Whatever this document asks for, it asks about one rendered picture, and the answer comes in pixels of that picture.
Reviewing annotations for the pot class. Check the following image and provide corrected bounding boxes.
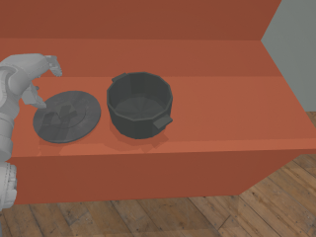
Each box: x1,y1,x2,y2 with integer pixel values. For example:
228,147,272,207
107,71,173,139

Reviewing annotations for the knob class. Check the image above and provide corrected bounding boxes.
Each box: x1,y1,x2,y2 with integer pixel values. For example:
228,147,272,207
54,101,77,119

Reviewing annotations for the left robot hand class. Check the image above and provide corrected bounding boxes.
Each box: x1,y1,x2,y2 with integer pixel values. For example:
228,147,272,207
0,53,62,109

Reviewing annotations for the left robot forearm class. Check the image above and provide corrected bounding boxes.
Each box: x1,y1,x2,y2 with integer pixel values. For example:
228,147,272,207
0,63,31,162

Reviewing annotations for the left robot upper arm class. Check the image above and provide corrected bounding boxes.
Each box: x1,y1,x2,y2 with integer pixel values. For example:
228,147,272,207
0,162,18,237

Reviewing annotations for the table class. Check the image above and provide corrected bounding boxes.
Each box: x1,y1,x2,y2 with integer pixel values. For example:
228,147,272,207
0,0,316,204

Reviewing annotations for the lid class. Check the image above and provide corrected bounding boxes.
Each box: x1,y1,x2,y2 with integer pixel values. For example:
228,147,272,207
33,90,102,144

